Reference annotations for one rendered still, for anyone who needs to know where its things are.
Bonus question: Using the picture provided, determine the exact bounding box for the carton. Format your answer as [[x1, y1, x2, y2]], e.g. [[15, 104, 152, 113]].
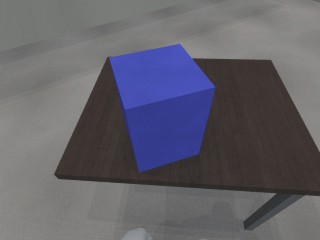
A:
[[109, 44, 216, 173]]

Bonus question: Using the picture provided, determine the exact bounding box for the robot left thigh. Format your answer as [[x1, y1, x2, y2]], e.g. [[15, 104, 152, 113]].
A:
[[121, 229, 153, 240]]

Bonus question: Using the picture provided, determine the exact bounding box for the table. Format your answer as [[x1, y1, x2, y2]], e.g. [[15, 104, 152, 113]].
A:
[[54, 56, 320, 231]]

